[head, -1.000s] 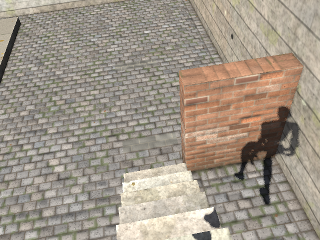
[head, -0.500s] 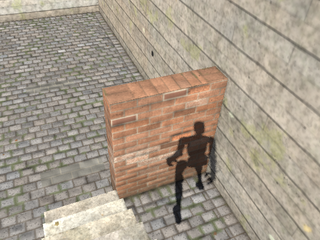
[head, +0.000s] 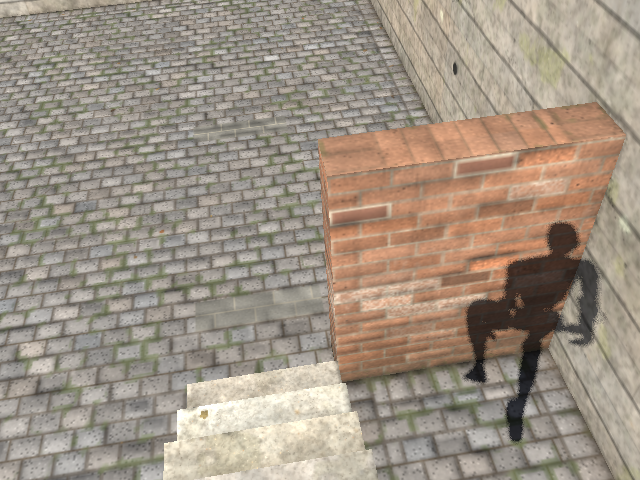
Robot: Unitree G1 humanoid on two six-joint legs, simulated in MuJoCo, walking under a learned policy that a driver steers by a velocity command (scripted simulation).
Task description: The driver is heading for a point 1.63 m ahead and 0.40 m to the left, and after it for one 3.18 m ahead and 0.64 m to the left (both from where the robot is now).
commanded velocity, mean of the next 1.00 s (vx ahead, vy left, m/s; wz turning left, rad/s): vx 0.40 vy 0.00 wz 0.43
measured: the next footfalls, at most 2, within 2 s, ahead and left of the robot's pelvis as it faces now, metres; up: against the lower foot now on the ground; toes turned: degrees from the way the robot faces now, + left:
left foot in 0.46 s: +0.26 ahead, +0.21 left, -0.20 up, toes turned +19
right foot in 1.02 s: +0.51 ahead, +0.15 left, -0.39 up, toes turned +24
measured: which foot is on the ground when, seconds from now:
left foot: up 0.00-0.44, down 0.46-1.00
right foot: down 0.00-0.46, up 0.48-1.00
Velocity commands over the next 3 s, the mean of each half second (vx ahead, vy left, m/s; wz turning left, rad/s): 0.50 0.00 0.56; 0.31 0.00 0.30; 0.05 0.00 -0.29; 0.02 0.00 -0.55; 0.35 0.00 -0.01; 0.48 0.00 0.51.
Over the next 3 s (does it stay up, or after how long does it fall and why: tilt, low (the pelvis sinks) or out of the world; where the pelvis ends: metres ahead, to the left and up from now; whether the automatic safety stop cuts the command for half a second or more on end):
stays up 0.80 0.12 -0.44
